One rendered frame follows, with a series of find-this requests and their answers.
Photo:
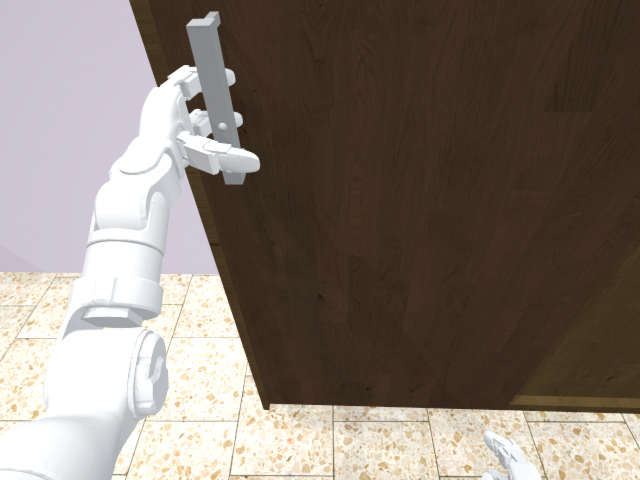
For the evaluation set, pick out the wardrobe door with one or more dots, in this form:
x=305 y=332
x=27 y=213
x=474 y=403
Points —
x=598 y=354
x=443 y=185

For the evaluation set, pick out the robot left upper arm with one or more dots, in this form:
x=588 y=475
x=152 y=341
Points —
x=100 y=385

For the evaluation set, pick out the robot right hand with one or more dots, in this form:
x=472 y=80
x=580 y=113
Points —
x=511 y=457

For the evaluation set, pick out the handle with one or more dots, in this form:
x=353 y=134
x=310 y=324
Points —
x=206 y=49

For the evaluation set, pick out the robot left hand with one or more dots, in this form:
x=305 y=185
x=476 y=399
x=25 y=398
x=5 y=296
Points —
x=165 y=114

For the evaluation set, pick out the left robot forearm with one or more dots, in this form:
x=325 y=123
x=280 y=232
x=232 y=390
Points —
x=119 y=286

